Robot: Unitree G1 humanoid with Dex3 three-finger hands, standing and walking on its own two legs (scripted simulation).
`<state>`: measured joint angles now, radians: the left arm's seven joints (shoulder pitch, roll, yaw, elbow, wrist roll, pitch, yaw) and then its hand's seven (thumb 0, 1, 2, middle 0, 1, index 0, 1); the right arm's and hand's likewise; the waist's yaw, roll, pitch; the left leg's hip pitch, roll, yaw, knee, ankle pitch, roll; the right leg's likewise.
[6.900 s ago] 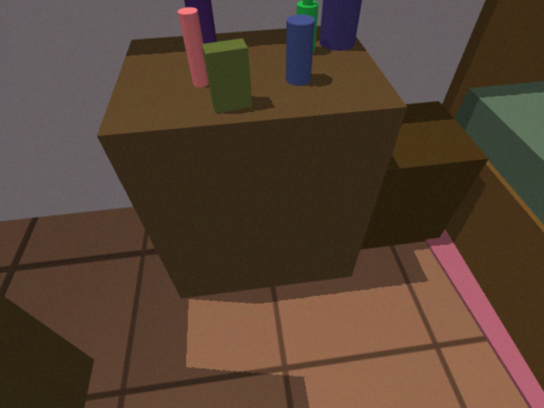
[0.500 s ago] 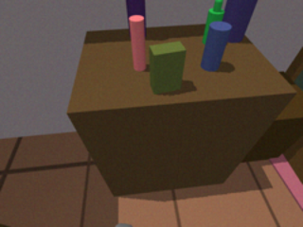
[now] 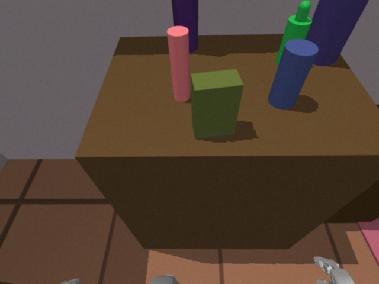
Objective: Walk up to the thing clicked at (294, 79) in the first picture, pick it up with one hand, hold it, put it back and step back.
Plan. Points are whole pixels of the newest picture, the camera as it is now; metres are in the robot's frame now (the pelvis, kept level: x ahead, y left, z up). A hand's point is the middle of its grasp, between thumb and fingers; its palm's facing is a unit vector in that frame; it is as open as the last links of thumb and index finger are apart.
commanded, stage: walk up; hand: right
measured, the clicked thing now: (290, 76) +0.54 -0.19 +0.13
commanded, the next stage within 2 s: stand in 1.58 s
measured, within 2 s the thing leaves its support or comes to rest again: neither
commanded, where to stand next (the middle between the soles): +0.05 +0.01 m, yaw +1 degrees
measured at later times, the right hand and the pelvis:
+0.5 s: hand out of the picture +0.11 -0.24 -0.14, palm faces -0.06 +0.93 -0.36, open 7.4 cm; pelvis +0.00 +0.01 +0.01, yaw +3 degrees
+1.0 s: hand out of the picture +0.11 -0.23 -0.12, palm faces -0.08 +0.94 -0.34, open 7.4 cm; pelvis -0.01 +0.02 +0.03, yaw +3 degrees
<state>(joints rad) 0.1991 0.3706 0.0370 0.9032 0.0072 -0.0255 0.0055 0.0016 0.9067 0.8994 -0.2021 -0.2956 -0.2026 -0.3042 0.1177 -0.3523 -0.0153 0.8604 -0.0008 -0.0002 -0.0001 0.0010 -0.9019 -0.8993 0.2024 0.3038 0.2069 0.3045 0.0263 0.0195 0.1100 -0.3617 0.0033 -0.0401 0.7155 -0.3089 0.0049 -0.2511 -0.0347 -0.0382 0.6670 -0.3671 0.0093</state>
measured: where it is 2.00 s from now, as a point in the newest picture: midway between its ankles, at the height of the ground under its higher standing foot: outside the picture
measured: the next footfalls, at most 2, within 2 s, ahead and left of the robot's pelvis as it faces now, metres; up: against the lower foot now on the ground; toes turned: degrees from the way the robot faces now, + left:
none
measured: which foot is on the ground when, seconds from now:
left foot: down 0.00-1.00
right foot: down 0.00-1.00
